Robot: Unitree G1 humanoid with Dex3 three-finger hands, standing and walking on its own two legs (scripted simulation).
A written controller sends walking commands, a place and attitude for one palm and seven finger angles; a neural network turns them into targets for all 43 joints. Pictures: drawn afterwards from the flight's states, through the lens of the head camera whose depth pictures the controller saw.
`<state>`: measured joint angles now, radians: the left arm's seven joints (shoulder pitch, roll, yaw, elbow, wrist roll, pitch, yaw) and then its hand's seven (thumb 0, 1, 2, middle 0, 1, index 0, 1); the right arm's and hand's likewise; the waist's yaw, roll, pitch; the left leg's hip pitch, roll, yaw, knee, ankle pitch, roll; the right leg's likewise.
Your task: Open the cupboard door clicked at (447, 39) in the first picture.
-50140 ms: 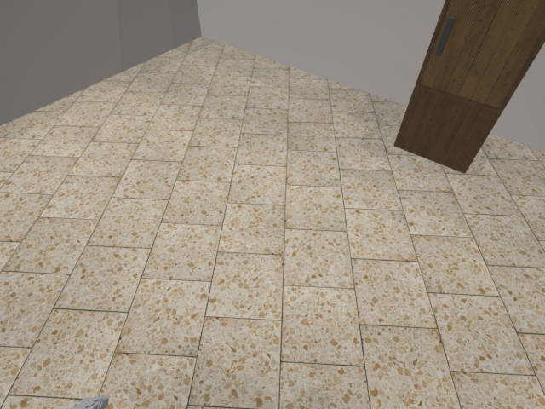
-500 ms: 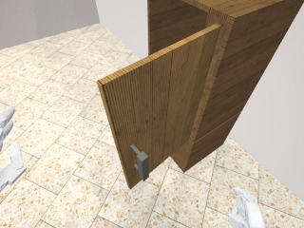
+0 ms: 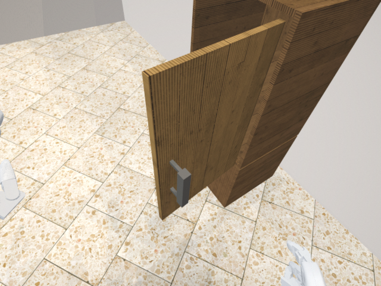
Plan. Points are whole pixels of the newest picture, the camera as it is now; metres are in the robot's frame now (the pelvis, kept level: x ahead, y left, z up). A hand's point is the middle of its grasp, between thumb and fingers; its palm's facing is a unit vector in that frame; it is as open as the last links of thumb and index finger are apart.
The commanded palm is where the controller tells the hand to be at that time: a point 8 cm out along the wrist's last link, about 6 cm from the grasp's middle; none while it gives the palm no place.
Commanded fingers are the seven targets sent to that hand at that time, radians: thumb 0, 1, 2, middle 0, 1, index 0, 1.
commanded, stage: step back with the hand held close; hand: left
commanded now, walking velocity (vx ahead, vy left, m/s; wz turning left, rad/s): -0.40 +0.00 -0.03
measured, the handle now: (178, 183) +0.38 +0.05 -0.08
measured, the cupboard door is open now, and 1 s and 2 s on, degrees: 97 97 97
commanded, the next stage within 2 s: stop stepping back and stand still in 0.58 s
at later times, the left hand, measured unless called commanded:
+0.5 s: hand out of the picture +0.12 +0.26 +0.17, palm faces +0.41 -0.73 -0.55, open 7.4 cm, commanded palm +0.05 +0.29 +0.19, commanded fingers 0.00 0.90 0.90 -0.20 -0.30 -0.20 -0.30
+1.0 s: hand out of the picture +0.02 +0.19 +0.17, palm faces +0.35 -0.78 -0.52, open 7.4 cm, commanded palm -0.05 +0.23 +0.19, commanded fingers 0.00 0.90 0.90 -0.20 -0.30 -0.20 -0.30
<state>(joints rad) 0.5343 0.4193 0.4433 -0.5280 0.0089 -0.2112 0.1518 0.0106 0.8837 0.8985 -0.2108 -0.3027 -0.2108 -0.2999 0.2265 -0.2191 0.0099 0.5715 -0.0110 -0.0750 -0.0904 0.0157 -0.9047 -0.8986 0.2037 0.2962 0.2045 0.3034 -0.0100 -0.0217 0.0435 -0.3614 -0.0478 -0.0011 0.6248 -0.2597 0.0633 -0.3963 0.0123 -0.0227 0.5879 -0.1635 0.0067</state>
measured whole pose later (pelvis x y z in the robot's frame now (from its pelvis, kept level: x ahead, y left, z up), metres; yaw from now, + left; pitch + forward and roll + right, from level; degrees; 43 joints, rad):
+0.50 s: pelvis -0.07 -0.02 +0.00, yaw +3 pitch +2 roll -1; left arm 0.57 0.49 0.49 -0.57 -0.02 -0.21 0.14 0.01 0.88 0.90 -0.21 -0.30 -0.21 -0.30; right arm 0.16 -0.19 -0.04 0.61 -0.02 -0.09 -0.09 0.01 -0.91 -0.90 0.20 0.30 0.20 0.30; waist -0.01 -0.04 0.06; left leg -0.40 0.00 -0.03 0.61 -0.24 0.01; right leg -0.48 0.08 0.04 0.85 -0.37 0.01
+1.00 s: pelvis -0.19 -0.07 +0.01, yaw -1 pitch +2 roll +0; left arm 0.62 0.46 0.43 -0.51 -0.04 -0.17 0.16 0.01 0.88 0.90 -0.21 -0.30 -0.22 -0.30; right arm 0.23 -0.27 -0.03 0.62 0.01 -0.07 -0.09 0.01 -0.91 -0.90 0.20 0.30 0.20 0.30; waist -0.05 -0.02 -0.03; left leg -0.26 -0.02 0.02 0.48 -0.27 0.03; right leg -0.23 0.06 -0.01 0.48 -0.28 -0.05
